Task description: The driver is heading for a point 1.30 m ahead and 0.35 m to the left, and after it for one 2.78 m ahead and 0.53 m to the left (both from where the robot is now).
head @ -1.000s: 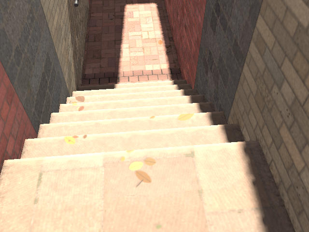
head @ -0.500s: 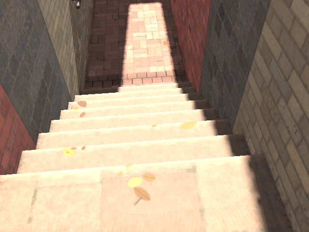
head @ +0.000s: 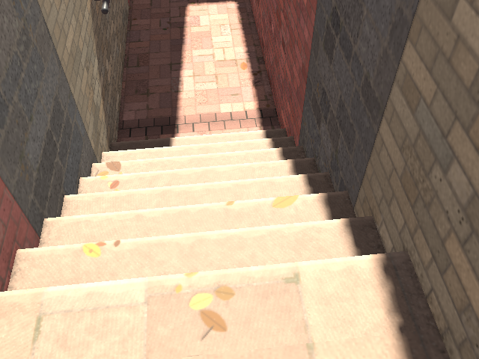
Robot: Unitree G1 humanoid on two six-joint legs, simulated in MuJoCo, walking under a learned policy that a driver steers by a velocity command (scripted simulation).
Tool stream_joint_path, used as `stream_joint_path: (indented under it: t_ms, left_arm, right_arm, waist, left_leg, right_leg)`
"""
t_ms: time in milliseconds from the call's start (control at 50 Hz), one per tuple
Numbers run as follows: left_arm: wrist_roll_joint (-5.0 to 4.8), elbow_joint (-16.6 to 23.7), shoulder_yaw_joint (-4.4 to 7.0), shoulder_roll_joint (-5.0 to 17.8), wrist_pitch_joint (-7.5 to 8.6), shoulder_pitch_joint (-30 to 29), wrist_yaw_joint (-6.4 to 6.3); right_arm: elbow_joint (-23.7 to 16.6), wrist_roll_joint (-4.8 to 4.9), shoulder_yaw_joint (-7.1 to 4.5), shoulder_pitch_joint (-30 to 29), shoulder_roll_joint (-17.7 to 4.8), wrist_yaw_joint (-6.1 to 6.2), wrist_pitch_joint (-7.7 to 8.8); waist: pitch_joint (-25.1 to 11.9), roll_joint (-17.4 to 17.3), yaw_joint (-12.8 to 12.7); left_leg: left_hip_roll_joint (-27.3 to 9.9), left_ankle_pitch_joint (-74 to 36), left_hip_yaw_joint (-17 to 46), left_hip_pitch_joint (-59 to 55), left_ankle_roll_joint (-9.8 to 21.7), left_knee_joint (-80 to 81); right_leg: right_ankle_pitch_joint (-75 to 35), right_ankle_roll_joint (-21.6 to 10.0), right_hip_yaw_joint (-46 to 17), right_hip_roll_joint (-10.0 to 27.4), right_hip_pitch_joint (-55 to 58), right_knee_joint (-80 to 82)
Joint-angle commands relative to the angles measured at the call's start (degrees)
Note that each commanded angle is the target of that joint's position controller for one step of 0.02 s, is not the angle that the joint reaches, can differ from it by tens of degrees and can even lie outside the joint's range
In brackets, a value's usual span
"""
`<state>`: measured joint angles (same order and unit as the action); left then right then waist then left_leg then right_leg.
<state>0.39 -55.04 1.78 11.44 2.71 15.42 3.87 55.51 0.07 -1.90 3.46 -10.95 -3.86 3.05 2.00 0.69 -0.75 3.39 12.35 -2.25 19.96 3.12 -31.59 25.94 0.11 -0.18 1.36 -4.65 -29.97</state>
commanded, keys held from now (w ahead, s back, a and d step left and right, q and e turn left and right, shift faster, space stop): no key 0.54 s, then w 0.46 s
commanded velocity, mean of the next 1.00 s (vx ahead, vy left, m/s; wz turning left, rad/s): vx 0.13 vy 0.00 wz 0.00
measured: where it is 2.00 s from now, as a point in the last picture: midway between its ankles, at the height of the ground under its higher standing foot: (238, 328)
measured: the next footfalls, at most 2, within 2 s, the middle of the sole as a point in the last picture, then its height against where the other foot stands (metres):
right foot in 1.28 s outside the picture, level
left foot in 1.84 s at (188, 312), level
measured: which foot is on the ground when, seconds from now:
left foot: down 0.00-1.00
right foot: down 0.00-0.82, up 0.84-1.00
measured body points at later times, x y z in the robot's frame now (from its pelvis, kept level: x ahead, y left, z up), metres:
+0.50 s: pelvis -0.01 -0.02 +0.00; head +0.01 -0.02 +0.45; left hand +0.02 +0.23 -0.14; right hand +0.11 -0.25 -0.14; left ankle +0.05 +0.09 -0.73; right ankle -0.11 -0.12 -0.73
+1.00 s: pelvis +0.11 +0.03 +0.02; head +0.13 +0.03 +0.47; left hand +0.17 +0.28 -0.12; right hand +0.10 -0.18 -0.14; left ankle +0.08 +0.12 -0.73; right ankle +0.11 -0.11 -0.64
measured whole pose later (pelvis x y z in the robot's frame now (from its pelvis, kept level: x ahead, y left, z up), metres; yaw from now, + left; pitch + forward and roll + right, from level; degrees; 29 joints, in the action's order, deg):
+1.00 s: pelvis +0.11 +0.03 +0.02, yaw +1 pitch -2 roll +2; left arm 5.2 -55.1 3.9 11.3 5.0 16.0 1.8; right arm 59.7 -3.6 -0.8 21.9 -8.2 -0.4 6.4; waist 2.8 1.5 2.0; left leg 3.7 12.1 -3.7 2.2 3.9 -15.9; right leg 18.2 -8.5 -2.0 3.7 -27.8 -65.0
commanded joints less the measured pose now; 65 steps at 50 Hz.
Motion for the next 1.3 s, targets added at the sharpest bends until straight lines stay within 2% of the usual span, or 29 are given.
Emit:
stream_joint_path:
  t_ms: [20,200,540,560,600,620,640,660,700,740,780,800,820,840,860,880,900,920,940,960,1000,1040,1080,1120,1180,1220,1260,1280,1300]
  left_arm:
    - [0.00,1.7,1.63,6.6,0.20,5.0,0.06]
    - [0.19,3.5,2.73,7.4,-0.05,2.1,1.56]
    - [0.31,2.5,3.73,6.6,0.53,4.2,2.09]
    - [0.51,1.8,3.89,6.8,0.40,5.8,2.01]
    - [3.06,0.7,5.81,11.1,0.44,9.7,0.63]
    - [3.64,0.2,5.92,10.7,1.12,11.8,-0.63]
    - [3.42,-0.4,5.51,9.3,1.57,11.9,-1.89]
    - [2.98,-0.4,4.84,7.2,1.79,11.0,-2.87]
    - [2.20,-0.3,4.33,6.6,2.10,9.4,-4.12]
    - [1.68,0.3,4.27,8.3,1.77,6.4,-4.58]
    - [2.98,-0.3,4.07,10.1,1.15,7.3,-3.95]
    - [3.90,-0.7,3.84,9.9,1.42,8.1,-3.47]
    - [5.44,-1.2,2.82,6.3,2.24,10.5,-2.36]
    - [6.24,-1.1,1.69,3.3,3.09,12.4,-1.16]
    - [4.30,1.8,2.35,4.0,4.37,2.8,-0.42]
    - [2.76,3.1,2.47,4.0,5.52,-1.1,-0.74]
    - [3.56,2.5,2.94,5.5,5.68,-1.2,-1.46]
    - [4.70,2.2,2.76,3.7,5.00,0.5,-1.99]
    - [5.19,1.7,2.05,0.4,3.84,2.3,-2.48]
    - [5.30,1.8,1.89,-0.8,2.71,3.3,-2.57]
    - [4.73,2.7,1.96,0.2,1.68,0.9,-1.70]
    - [4.01,4.3,0.92,-1.1,1.09,-4.1,-0.86]
    - [3.89,6.1,0.12,-1.5,0.38,-9.6,-0.66]
    - [3.68,6.9,0.28,0.7,-0.05,-11.0,-0.97]
    - [3.33,8.5,0.63,2.2,-0.18,-15.9,-1.52]
    - [2.98,9.6,0.71,2.4,0.10,-18.8,-1.76]
    - [1.82,8.5,1.75,4.5,0.77,-14.6,-1.98]
    - [1.20,6.3,2.99,7.7,1.38,-6.1,-2.36]
    - [2.04,3.0,3.04,10.0,1.56,7.9,-2.46]
  right_arm:
    - [-1.5,0.35,-0.95,0.6,-4.9,0.21,0.15]
    - [0.1,0.24,-1.18,-2.3,-6.3,0.82,0.34]
    - [3.0,0.19,-0.78,-1.6,-6.2,1.42,0.30]
    - [3.5,0.01,-0.86,-0.2,-6.3,1.49,0.06]
    - [1.8,-1.88,-2.41,-2.0,-9.0,2.51,-0.23]
    - [0.1,-2.38,-2.45,-5.0,-8.1,3.17,-0.05]
    - [-1.6,-2.69,-1.60,-7.5,-4.8,3.81,0.24]
    - [-2.9,-2.64,-0.95,-8.7,-2.4,4.24,0.50]
    - [-4.5,-2.62,-1.27,-8.2,-2.7,4.26,1.01]
    - [-4.5,-2.93,-1.78,-6.5,-3.6,3.13,1.36]
    - [-3.6,-2.48,-2.21,-1.5,-3.5,1.99,2.06]
    - [-2.4,-2.21,-2.80,4.8,-4.9,1.92,2.51]
    - [0.4,-2.71,-3.33,16.1,-7.3,2.61,2.82]
    - [3.9,-3.82,-3.01,32.9,-8.7,3.17,2.76]
    - [6.1,-6.08,-2.60,39.8,-9.0,2.90,3.65]
    - [5.1,-5.59,-2.48,32.1,-9.6,2.84,4.99]
    - [3.4,-4.66,-1.19,24.3,-5.4,2.79,4.92]
    - [2.0,-3.90,0.03,19.3,-2.5,2.81,4.64]
    - [1.8,-3.40,0.50,17.4,-1.0,3.12,4.13]
    - [1.1,-3.47,1.32,16.1,0.9,3.52,3.80]
    - [0.9,-3.31,1.58,16.5,0.2,4.04,4.23]
    - [1.1,-4.14,1.70,17.3,-1.2,3.06,4.60]
    - [3.4,-4.09,1.43,23.4,-2.9,1.63,4.72]
    - [4.4,-4.07,1.32,26.4,-3.8,0.78,4.83]
    - [5.1,-4.10,1.40,29.6,-2.8,0.62,4.01]
    - [4.8,-3.73,0.83,29.6,-3.8,0.79,3.08]
    - [4.9,-3.80,-0.11,29.5,-5.8,0.86,2.32]
    - [4.6,-3.99,-0.47,29.3,-5.8,0.68,2.50]
    - [4.1,-4.41,1.27,37.4,1.1,0.38,3.14]
  waist:
    - [-6.8,0.6,0.1]
    - [-3.3,0.6,0.3]
    - [-1.3,0.3,1.0]
    - [-0.9,0.9,0.9]
    - [5.4,5.0,-2.1]
    - [8.2,5.6,-3.9]
    - [10.7,6.7,-4.5]
    - [11.0,6.7,-4.6]
    - [8.5,5.1,-3.9]
    - [7.5,4.3,-2.0]
    - [6.0,6.2,0.8]
    - [3.8,4.5,3.7]
    - [-2.1,-1.8,7.1]
    - [-11.6,-9.8,12.3]
    - [-2.6,-9.3,16.1]
    - [3.9,-5.7,12.2]
    - [4.5,-3.1,8.2]
    - [4.2,-2.2,4.7]
    - [4.5,-1.5,3.0]
    - [5.5,-1.8,0.8]
    - [5.9,-3.3,0.3]
    - [5.6,-3.5,0.7]
    - [5.6,-4.4,2.6]
    - [6.2,-4.4,2.5]
    - [5.8,-5.1,3.3]
    - [5.1,-5.1,2.8]
    - [1.2,-4.5,-0.6]
    - [-5.0,-3.1,-3.6]
    - [-20.1,7.5,-5.0]
  left_leg:
    - [-4.5,-31.6,4.8,-16.4,2.6,-1.2]
    - [-3.1,-16.5,3.9,-11.5,0.1,0.4]
    - [-3.4,-12.7,4.8,-12.0,-0.5,3.0]
    - [-2.9,-6.8,4.4,-12.1,-0.6,3.5]
    - [0.1,11.8,2.4,-1.9,-0.4,0.2]
    - [-0.2,12.5,1.9,6.7,-0.4,-1.6]
    - [-2.7,9.3,2.5,14.1,0.1,-1.3]
    - [-4.9,7.5,3.5,16.9,0.5,-1.8]
    - [-4.6,8.2,1.7,13.9,1.5,-2.9]
    - [-1.9,4.2,-3.1,1.7,2.8,3.4]
    - [1.0,-3.4,-5.0,-13.4,3.5,3.2]
    - [0.7,-3.8,-4.1,-20.7,4.5,3.0]
    - [-4.2,-4.5,5.8,-33.9,9.4,2.3]
    - [-18.0,-2.7,28.3,-49.7,18.6,10.5]
    - [-24.2,-0.2,39.7,-46.3,19.7,19.6]
    - [-24.8,6.2,33.5,-36.7,16.8,21.0]
    - [-22.5,8.3,27.7,-29.0,15.3,22.0]
    - [-20.6,6.3,22.5,-23.9,14.4,23.5]
    - [-19.4,3.1,18.9,-19.6,13.4,25.2]
    - [-18.1,-0.1,16.1,-15.7,12.0,27.0]
    - [-15.3,-4.8,10.4,-12.0,11.1,29.2]
    - [-12.4,-9.3,4.8,-6.1,10.9,29.2]
    - [-14.1,-14.0,5.5,-7.7,12.2,28.7]
    - [-16.5,-17.6,6.7,-13.1,13.0,27.0]
    - [-18.3,-20.6,7.5,-20.6,12.2,24.8]
    - [-18.5,-23.7,8.2,-22.5,11.2,22.7]
    - [-15.9,-38.5,6.7,-18.8,8.4,15.1]
    - [-11.3,-38.1,3.9,-13.1,4.6,4.7]
    - [-3.3,-15.1,2.4,5.2,0.1,-14.0]
  right_leg:
    - [-29.6,-1.3,-0.1,1.5,-8.7,1.7]
    - [-21.0,-2.2,-0.6,1.9,-9.4,3.7]
    - [-16.5,-3.4,-1.5,2.3,-10.6,6.3]
    - [-10.1,-4.2,-2.6,3.0,-10.7,8.6]
    - [10.6,-11.5,-10.5,8.4,-9.1,15.4]
    - [14.0,-15.2,-16.2,13.4,-3.9,18.6]
    - [11.9,-17.5,-20.1,18.4,2.4,21.2]
    - [6.8,-18.4,-21.9,21.3,6.5,22.8]
    - [-3.8,-17.0,-18.2,19.8,10.1,23.3]
    - [-7.1,-13.6,-9.5,14.0,5.1,22.3]
    - [-16.5,-12.5,-5.6,10.8,-4.2,18.6]
    - [-22.0,-11.2,-2.3,8.4,-8.1,11.4]
    - [-24.1,-7.1,2.7,2.0,-17.9,-3.8]
    - [-4.0,-3.8,2.2,-4.2,-29.0,-23.1]
    - [9.4,-5.8,-7.1,-5.9,-41.4,-40.8]
    - [2.3,-8.9,-10.9,-1.9,-44.5,-45.5]
    - [-1.9,-10.6,-8.2,1.3,-40.8,-45.3]
    - [-4.4,-11.4,-6.9,3.2,-36.6,-43.1]
    - [-6.8,-10.6,-6.6,5.1,-32.9,-40.2]
    - [-8.1,-9.7,-5.8,5.8,-30.1,-37.9]
    - [-12.1,-7.6,-2.3,6.0,-28.6,-30.1]
    - [-17.6,-5.4,1.5,5.1,-22.9,-18.6]
    - [-21.5,-3.4,1.6,4.3,-23.2,-12.4]
    - [-24.4,-3.4,0.2,3.9,-26.5,-7.6]
    - [-24.0,-4.7,0.2,3.0,-28.3,-3.6]
    - [-21.8,-5.3,1.6,1.6,-25.1,-0.5]
    - [-25.3,-6.8,3.9,-1.2,-11.3,1.5]
    - [-29.6,-9.3,2.2,0.1,2.3,-1.8]
    - [-36.3,-20.0,-13.0,12.1,30.9,-2.0]
Over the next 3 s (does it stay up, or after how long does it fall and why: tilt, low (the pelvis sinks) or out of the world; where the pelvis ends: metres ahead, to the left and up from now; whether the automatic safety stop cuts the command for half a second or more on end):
stays up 1.00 0.38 -0.34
